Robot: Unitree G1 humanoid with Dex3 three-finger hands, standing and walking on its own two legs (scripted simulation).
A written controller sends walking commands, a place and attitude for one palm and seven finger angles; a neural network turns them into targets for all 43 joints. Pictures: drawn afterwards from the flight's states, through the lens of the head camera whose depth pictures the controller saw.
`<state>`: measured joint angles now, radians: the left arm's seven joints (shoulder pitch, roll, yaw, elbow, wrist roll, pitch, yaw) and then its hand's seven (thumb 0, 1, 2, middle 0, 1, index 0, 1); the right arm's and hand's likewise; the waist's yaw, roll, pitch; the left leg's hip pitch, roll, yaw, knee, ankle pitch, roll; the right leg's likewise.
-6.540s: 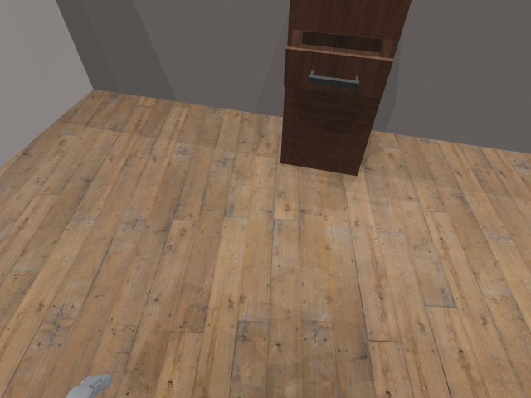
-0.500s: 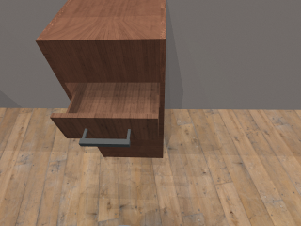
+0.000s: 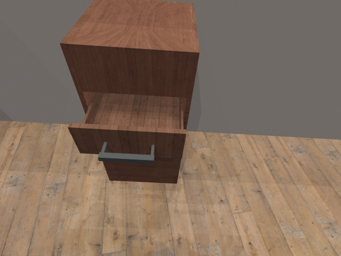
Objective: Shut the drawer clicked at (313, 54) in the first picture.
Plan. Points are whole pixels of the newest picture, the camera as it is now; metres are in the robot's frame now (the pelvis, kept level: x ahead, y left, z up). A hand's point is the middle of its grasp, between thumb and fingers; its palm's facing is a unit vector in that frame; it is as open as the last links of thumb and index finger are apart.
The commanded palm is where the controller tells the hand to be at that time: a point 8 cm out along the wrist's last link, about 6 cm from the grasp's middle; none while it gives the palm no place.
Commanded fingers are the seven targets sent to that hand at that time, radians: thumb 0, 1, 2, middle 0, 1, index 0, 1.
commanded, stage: look again from close up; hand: left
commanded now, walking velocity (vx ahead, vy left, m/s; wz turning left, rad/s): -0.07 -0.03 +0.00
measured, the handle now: (127, 152) +0.45 +0.17 -0.13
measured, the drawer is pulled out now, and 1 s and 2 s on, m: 0.18 0.18 0.18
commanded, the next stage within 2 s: raise the hand and make a fist in 0.60 s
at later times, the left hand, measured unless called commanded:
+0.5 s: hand out of the picture +0.03 +0.14 -0.17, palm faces +0.03 -0.97 -0.25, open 7.2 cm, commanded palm none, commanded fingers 0.00 0.90 0.90 -0.20 -0.30 -0.20 -0.30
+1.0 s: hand (121, 228) +0.18 +0.12 -0.01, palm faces +0.04 -1.00 +0.05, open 6.5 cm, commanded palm +0.11 +0.18 -0.07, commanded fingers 0.00 0.90 0.90 -0.52 -0.65 -0.52 -0.65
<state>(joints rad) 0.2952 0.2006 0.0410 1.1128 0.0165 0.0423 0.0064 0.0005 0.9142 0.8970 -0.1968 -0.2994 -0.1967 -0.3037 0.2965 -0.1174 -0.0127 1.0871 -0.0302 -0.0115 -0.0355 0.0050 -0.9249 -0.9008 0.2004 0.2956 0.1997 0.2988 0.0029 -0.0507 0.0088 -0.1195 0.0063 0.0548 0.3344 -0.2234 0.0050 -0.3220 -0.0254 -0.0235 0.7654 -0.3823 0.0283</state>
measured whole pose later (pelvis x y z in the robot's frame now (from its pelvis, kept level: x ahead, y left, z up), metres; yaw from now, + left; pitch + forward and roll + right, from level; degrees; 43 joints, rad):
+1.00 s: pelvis -0.04 -0.02 -0.05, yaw +0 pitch +8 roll +2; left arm 0.33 0.09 0.02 0.16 -0.20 -0.49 -0.14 0.01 0.93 0.90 -0.33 -0.45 -0.33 -0.46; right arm 0.16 -0.27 -0.06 0.66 0.00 -0.32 -0.02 0.01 -0.91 -0.90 0.20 0.29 0.20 0.30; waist 0.00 -0.01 -0.11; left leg -0.56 0.01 0.02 0.82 -0.40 -0.03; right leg -0.62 -0.03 -0.05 0.87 -0.40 -0.03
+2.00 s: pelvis -0.04 +0.00 -0.09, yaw +1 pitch +14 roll -1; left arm 0.20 0.13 -0.03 -0.02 -0.11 -0.35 0.06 0.02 0.90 0.90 -1.32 -1.51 -1.32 -1.52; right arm 0.21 -0.22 0.03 0.47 -0.01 -0.14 -0.01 0.01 -0.91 -0.90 0.20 0.30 0.20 0.30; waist 0.00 0.03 -0.13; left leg -0.83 0.02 -0.01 1.10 -0.52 -0.01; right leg -0.84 -0.03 -0.08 1.08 -0.49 -0.02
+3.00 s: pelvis -0.05 -0.01 -0.09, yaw +1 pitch +16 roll +0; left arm -0.01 0.13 0.04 0.26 -0.12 -0.43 -0.03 0.01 0.90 0.90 -1.40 -1.60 -1.40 -1.60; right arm 0.23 -0.24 0.01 0.54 -0.02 -0.13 -0.01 0.01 -0.91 -0.90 0.20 0.30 0.20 0.30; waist -0.02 0.01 -0.13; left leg -0.89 0.02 -0.01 1.13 -0.52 -0.02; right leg -0.91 -0.03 -0.07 1.12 -0.49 -0.03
